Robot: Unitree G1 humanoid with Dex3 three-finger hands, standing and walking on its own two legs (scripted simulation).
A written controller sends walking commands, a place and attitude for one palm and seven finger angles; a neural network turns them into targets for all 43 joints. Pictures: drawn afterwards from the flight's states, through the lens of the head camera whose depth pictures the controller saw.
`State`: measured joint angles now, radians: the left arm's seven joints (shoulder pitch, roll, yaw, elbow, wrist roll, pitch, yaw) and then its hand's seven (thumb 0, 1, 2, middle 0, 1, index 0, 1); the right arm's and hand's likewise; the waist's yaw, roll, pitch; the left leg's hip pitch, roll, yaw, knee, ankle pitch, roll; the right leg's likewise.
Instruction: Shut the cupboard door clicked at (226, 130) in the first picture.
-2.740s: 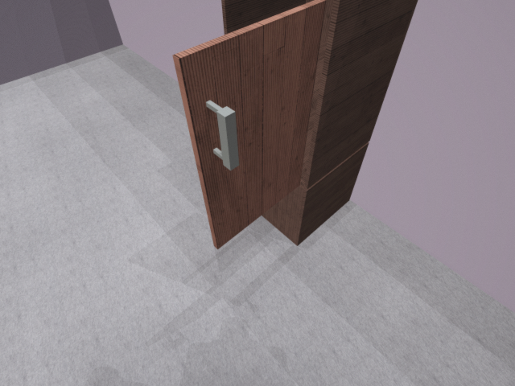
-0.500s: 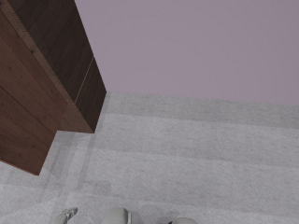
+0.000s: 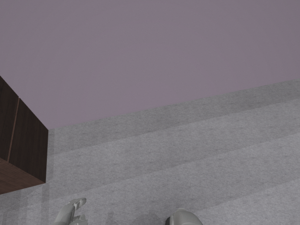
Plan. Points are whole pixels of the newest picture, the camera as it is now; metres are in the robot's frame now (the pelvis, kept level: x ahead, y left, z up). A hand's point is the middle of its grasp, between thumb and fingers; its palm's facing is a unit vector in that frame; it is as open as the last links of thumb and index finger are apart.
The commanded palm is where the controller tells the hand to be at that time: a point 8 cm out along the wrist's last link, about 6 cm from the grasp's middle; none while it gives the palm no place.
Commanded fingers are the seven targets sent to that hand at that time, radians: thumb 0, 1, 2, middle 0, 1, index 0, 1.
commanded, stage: walk to a spot facing it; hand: left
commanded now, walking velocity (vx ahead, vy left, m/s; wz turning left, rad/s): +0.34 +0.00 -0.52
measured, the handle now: out of the picture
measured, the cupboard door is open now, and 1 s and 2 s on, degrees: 91 91 91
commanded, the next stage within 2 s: turn to face it in 0.88 s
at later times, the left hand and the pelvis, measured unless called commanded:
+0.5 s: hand (99, 182) +0.27 +0.18 -0.18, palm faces -0.16 -0.97 -0.20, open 7.3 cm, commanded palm none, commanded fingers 0.00 0.90 0.90 -0.20 -0.30 -0.20 -0.30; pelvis +0.21 -0.02 -0.01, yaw -13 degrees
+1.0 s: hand (145, 111) +0.55 +0.02 -0.17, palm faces -0.36 -0.91 -0.20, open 7.2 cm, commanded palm none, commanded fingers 0.00 0.90 0.90 -0.20 -0.30 -0.20 -0.30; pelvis +0.42 -0.13 +0.01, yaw -22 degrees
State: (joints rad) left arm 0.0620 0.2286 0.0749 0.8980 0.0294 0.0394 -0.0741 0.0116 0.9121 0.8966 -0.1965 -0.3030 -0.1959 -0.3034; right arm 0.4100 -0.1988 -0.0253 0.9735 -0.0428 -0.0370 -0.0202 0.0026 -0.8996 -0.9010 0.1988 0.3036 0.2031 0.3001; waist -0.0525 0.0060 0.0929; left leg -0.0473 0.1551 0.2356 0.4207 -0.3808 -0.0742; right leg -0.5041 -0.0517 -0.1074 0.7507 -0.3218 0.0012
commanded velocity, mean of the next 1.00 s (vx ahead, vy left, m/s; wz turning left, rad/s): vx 0.32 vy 0.00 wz -0.29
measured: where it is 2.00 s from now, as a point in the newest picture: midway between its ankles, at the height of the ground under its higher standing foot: (179, 151)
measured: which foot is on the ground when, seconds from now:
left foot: down 0.00-0.04, up 0.06-0.40, down 0.42-0.78, up 0.80-1.00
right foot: up 0.00-0.04, down 0.06-0.42, up 0.44-0.76, down 0.78-1.00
